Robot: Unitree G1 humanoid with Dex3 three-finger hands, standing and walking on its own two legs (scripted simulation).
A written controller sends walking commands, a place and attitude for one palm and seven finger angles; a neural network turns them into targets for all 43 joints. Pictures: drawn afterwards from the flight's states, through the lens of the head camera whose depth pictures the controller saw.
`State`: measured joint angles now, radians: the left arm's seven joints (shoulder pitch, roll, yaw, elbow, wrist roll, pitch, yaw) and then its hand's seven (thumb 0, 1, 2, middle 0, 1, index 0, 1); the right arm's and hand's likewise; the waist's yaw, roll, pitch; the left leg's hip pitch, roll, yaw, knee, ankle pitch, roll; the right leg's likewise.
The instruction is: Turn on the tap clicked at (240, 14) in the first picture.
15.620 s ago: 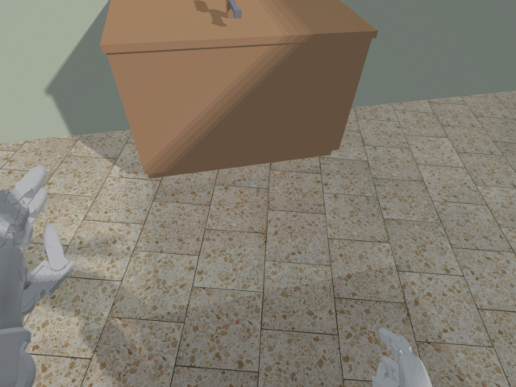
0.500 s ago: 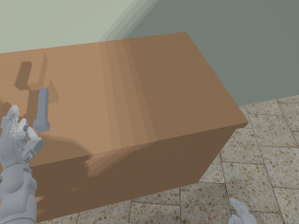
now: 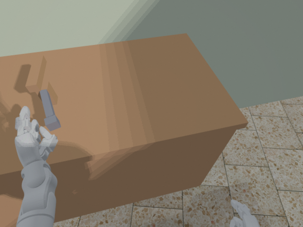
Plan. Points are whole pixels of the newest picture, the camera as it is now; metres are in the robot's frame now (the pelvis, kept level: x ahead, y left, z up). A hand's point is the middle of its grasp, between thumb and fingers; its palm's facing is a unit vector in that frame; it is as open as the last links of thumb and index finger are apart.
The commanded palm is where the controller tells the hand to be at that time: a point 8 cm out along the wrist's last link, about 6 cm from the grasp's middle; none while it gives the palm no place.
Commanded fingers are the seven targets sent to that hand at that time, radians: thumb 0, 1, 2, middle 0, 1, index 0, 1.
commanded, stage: push the lever round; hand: left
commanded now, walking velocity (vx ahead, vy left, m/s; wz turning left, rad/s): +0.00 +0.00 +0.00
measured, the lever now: (52, 123) +0.35 +0.29 +0.08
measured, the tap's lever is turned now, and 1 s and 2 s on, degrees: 16 40 61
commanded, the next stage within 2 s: none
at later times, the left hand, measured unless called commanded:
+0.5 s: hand (72, 129) +0.34 +0.24 +0.06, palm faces +0.66 -0.75 -0.07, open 7.6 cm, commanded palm +0.30 +0.27 +0.07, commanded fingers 0.00 0.90 0.90 -0.15 -0.15 -0.15 -0.15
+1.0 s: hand (81, 123) +0.36 +0.22 +0.06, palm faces +0.74 -0.67 -0.08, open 7.7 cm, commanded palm +0.32 +0.24 +0.07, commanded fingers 0.00 0.90 0.90 -0.15 -0.15 -0.15 -0.15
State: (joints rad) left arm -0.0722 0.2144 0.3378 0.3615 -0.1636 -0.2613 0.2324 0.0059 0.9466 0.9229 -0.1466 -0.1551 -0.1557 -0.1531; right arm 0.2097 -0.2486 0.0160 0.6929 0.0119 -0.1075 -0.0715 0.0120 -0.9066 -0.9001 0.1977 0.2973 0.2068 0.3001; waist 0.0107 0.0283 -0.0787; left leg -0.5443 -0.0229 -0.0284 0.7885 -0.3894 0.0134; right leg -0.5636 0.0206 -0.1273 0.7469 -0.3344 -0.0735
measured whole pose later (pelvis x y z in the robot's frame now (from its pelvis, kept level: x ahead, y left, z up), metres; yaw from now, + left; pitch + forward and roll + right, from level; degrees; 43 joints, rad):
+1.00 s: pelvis +0.00 -0.01 +0.00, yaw +0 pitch +9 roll +0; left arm -0.27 0.07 0.23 0.48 0.00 -0.19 0.68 0.03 0.93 0.92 -0.15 -0.16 -0.16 -0.15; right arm 0.17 -0.22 -0.01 0.73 -0.03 -0.01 -0.04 0.01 -0.91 -0.90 0.20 0.30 0.21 0.30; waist -0.01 0.02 -0.10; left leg -0.54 -0.02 -0.03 0.78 -0.39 0.00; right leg -0.56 0.02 -0.13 0.74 -0.34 -0.08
